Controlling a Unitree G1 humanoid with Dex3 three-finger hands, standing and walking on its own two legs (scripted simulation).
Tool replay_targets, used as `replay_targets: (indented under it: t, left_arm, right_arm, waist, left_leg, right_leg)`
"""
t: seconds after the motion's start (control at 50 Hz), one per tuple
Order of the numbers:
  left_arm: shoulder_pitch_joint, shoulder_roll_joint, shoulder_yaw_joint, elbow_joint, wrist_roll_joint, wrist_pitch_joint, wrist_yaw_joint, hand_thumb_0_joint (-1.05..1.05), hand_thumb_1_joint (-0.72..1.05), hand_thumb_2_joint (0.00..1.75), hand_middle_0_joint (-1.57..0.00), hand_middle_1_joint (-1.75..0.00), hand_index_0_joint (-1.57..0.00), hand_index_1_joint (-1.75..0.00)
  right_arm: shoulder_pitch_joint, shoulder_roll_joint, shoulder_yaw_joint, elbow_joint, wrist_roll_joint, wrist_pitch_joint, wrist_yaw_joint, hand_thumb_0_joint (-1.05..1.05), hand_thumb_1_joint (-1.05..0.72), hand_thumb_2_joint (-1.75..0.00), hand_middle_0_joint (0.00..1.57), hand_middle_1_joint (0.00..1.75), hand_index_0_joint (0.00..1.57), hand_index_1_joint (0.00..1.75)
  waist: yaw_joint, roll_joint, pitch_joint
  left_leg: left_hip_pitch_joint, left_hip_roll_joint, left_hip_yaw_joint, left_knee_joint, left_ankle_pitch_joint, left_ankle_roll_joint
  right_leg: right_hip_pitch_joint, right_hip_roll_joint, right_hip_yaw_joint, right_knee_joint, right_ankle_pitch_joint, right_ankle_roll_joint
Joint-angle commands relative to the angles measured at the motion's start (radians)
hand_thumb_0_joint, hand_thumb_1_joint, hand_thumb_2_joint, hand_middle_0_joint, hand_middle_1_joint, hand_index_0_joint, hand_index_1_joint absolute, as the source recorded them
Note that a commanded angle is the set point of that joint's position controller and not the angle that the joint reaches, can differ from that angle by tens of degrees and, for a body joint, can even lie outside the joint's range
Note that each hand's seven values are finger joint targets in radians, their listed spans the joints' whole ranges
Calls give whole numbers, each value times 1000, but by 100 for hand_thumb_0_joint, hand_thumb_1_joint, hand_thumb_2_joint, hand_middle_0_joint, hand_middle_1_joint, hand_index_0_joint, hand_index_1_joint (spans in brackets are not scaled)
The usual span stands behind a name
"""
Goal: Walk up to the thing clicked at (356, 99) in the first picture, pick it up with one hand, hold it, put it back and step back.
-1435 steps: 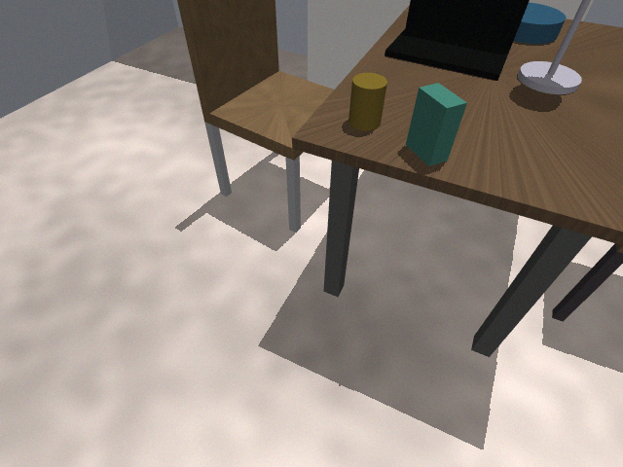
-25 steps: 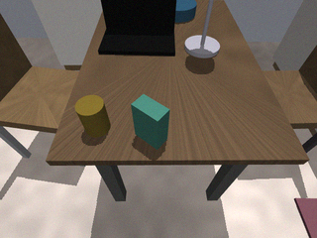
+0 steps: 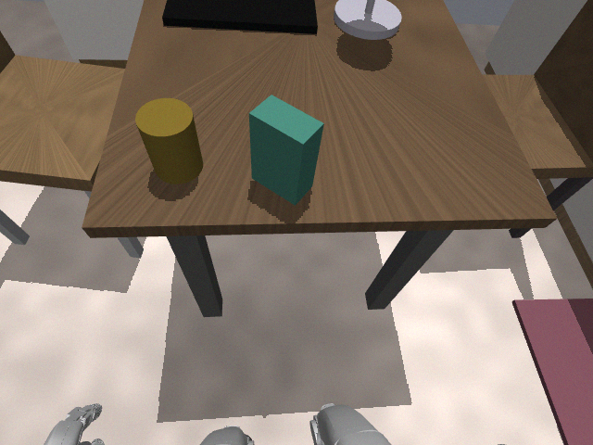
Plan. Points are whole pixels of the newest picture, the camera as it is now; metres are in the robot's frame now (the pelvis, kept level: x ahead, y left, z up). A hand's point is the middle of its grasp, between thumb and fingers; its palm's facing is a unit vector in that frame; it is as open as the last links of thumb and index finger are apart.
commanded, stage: step back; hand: left
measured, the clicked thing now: (172, 143) +0.54 +0.20 +0.02
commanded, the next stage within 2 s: none
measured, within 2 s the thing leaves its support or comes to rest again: neither
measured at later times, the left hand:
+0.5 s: hand out of the picture +0.01 +0.24 -0.14, palm faces +0.02 -0.92 -0.39, open 7.4 cm
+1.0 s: hand out of the picture -0.23 +0.20 -0.14, palm faces -0.01 -0.91 -0.41, open 7.4 cm
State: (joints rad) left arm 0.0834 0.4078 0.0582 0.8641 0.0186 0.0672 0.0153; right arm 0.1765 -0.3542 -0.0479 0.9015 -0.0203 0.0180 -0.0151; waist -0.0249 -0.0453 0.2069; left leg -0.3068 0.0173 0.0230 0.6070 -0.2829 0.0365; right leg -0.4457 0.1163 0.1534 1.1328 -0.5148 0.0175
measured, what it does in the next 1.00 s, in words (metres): walks backwards: right foot, then left foot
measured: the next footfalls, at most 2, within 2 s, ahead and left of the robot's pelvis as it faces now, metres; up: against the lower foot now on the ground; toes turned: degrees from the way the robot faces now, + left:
right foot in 0.16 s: -0.02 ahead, -0.14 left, +0.00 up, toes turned +1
left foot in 0.50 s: -0.10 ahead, +0.09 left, +0.00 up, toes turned +0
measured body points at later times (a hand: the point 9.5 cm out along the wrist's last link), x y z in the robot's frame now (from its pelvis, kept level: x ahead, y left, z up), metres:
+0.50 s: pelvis -0.13 -0.02 -0.01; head -0.06 -0.02 +0.43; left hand +0.01 +0.29 -0.12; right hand -0.02 -0.34 -0.13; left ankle -0.14 +0.09 -0.73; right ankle -0.06 -0.14 -0.73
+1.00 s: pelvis -0.29 -0.07 -0.01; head -0.24 -0.08 +0.44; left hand -0.23 +0.25 -0.12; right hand -0.16 -0.39 -0.12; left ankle -0.23 +0.08 -0.67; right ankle -0.28 -0.19 -0.73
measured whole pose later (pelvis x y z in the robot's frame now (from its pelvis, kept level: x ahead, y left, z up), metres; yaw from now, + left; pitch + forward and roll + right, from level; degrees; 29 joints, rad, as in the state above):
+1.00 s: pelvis -0.29 -0.07 -0.01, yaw +0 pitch -2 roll +1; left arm 0.22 0.36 0.06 0.87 0.04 0.06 -0.01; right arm 0.13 -0.42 -0.05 0.85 0.00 0.05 -0.02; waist 0.03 0.03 0.15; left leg -0.54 -0.09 -0.14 1.05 -0.46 -0.01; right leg -0.28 -0.01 0.04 0.66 -0.35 0.00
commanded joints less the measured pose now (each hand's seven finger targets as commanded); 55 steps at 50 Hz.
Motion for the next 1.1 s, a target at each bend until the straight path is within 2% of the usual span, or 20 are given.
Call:
replay_targets:
  t: [0.0, 0.12, 0.14, 0.16, 0.18, 0.26, 0.4, 0.46, 0.48, 0.5, 0.52, 0.6, 0.72, 0.82, 0.84, 0.86, 0.88, 0.9, 0.96, 1.08]
  left_arm:
    - [3, 159, 58, -110, 2, -25, 2, 0, 90, 90, -20, -30, -20, -30]
    - [166, 156, 74, -44, 17, -43, -7, 0, 90, 90, -20, -30, -20, -30]
    - [161, 205, 88, -58, 27, -48, -5, 0, 90, 90, -20, -30, -20, -30]
    - [105, 297, 107, -77, 12, -44, -10, 0, 90, 90, -20, -30, -20, -30]
    - [60, 323, 110, -111, 21, -49, -10, 0, 90, 90, -20, -30, -20, -30]
    - [-30, 200, 79, -149, 12, -48, 4, 0, 90, 90, -20, -30, -20, -30]
    - [57, 200, 74, -171, 13, -33, 10, 0, 90, 90, -20, -30, -20, -30]
    - [8, 204, 64, -191, -1, -20, -1, 0, 90, 90, -20, -30, -20, -30]
    - [35, 168, 53, -194, -2, -14, -5, 0, 90, 90, -20, -30, -20, -30]
    - [-2, 145, 51, -212, -7, -19, -3, 0, 90, 90, -20, -30, -20, -30]
    - [-68, 187, 77, -201, 8, -17, 11, 0, 90, 90, -20, -30, -20, -30]
    - [83, 179, 85, -126, -12, -15, 6, 0, 90, 90, -20, -30, -20, -30]
    - [81, 151, 74, -131, 4, -24, -5, 0, 90, 90, -20, -30, -20, -30]
    - [231, 148, 76, -38, 10, -39, -10, 0, 90, 90, -20, -30, -20, -30]
    - [229, 182, 85, -40, 22, -43, -9, 0, 90, 90, -20, -30, -20, -30]
    - [223, 262, 107, -59, 33, -48, -11, 0, 90, 90, -20, -30, -20, -30]
    - [127, 369, 127, -95, 30, -42, -11, 0, 90, 90, -20, -30, -20, -30]
    - [75, 348, 116, -124, 27, -49, -9, 0, 90, 90, -20, -30, -20, -30]
    - [-57, 223, 84, -142, 27, -51, 6, 0, 90, 90, -20, -30, -20, -30]
    - [64, 227, 82, -145, 26, -39, 23, 0, 90, 90, -20, -30, -20, -30]
  right_arm:
    - [39, -296, -79, -86, -5, -19, -27, 0, -90, -90, 20, 30, 20, 30]
    - [-34, -295, -65, -115, 11, 1, -11, 0, -90, -90, 20, 30, 20, 30]
    - [-34, -258, -53, -121, 17, 1, -8, 0, -90, -90, 20, 30, 20, 30]
    - [-65, -218, -47, -132, 26, 0, -14, 0, -90, -90, 20, 30, 20, 30]
    - [-67, -241, -60, -118, 16, 10, -26, 0, -90, -90, 20, 30, 20, 30]
    - [29, -245, -43, -73, 33, -1, -26, 0, -90, -90, 20, 30, 20, 30]
    - [41, -225, -40, -94, 10, -15, -23, 0, -90, -90, 20, 30, 20, 30]
    - [126, -230, -56, -59, 0, -27, -16, 0, -90, -90, 20, 30, 20, 30]
    - [100, -275, -72, -69, -14, -31, -16, 0, -90, -90, 20, 30, 20, 30]
    - [48, -400, -96, -92, -12, -27, -6, 0, -90, -90, 20, 30, 20, 30]
    - [41, -435, -105, -103, -16, -28, -5, 0, -90, -90, 20, 30, 20, 30]
    - [-73, -295, -66, -116, -9, -30, -22, 0, -90, -90, 20, 30, 20, 30]
    - [-6, -296, -75, -131, -14, -17, -18, 0, -90, -90, 20, 30, 20, 30]
    - [-64, -321, -74, -151, -2, 14, -8, 0, -90, -90, 20, 30, 20, 30]
    - [-70, -283, -63, -154, 4, 18, -6, 0, -90, -90, 20, 30, 20, 30]
    - [-63, -229, -50, -176, 11, 15, -5, 0, -90, -90, 20, 30, 20, 30]
    - [-99, -231, -59, -176, 11, 17, -25, 0, -90, -90, 20, 30, 20, 30]
    - [-104, -271, -72, -168, 8, 21, -27, 0, -90, -90, 20, 30, 20, 30]
    - [14, -250, -59, -108, 23, 11, -21, 0, -90, -90, 20, 30, 20, 30]
    - [-6, -220, -47, -124, 1, -1, -19, 0, -90, -90, 20, 30, 20, 30]
  waist:
    - [-22, 178, -270]
    - [53, 179, -310]
    - [52, 71, -300]
    - [60, -174, -240]
    - [74, -211, -193]
    - [11, -103, -192]
    - [65, -165, -270]
    - [6, -95, -296]
    - [20, 6, -293]
    - [11, 278, -278]
    - [-44, 283, -239]
    - [65, 154, -206]
    - [3, 221, -262]
    - [61, 254, -324]
    - [62, 181, -287]
    - [62, -48, -252]
    - [101, -259, -209]
    - [75, -194, -140]
    - [-10, -92, -151]
    - [75, -160, -223]
  left_leg:
    - [323, 255, -255, -97, 612, 203]
    - [63, 200, -189, -11, 334, 99]
    - [-75, 125, -163, 57, 185, 41]
    - [-152, -82, -55, 234, -127, -22]
    - [-136, -86, -114, 484, -378, -37]
    - [-166, -117, -168, 571, -227, -44]
    - [-119, -52, -61, 144, -229, -46]
    - [83, -45, -21, -174, 89, -18]
    - [167, 78, -200, -211, 167, 27]
    - [134, 317, -500, -269, 293, 169]
    - [-3, 423, -640, -309, 336, 293]
    - [73, 248, -280, -180, 461, 190]
    - [233, 253, -269, -139, 438, 216]
    - [65, 193, -213, -56, 307, 119]
    - [-58, 132, -205, -12, 149, 64]
    - [-253, -26, -158, 154, -99, -1]
    - [-216, -105, -119, 414, -335, -39]
    - [-179, -71, -217, 559, -324, -47]
    - [-173, -129, -183, 587, -182, -45]
    - [-152, -51, -86, 223, -256, -51]
  right_leg:
    - [-40, -49, -20, -198, 0, 11]
    - [320, -103, -113, -692, 316, -50]
    - [367, -214, 62, -714, 363, -91]
    - [257, -389, 275, -782, 442, -237]
    - [125, -515, 392, -808, 511, -345]
    - [205, -331, 85, -670, 737, -239]
    - [398, -357, 91, -579, 807, -241]
    - [280, -311, 44, -496, 622, -161]
    - [132, -243, 15, -433, 432, -109]
    - [-5, -53, -134, -264, 56, -44]
    - [25, -38, -20, -25, -139, -27]
    - [-40, -16, 43, 146, 1, -28]
    - [6, -60, -39, -185, -21, 20]
    - [312, -82, -169, -693, 235, -37]
    - [340, -125, -72, -707, 252, -54]
    - [353, -317, 220, -766, 196, -119]
    - [96, -528, 409, -855, 214, -299]
    - [-35, -551, 421, -877, 203, -320]
    - [80, -337, 52, -696, 506, -200]
    - [338, -393, 76, -601, 709, -225]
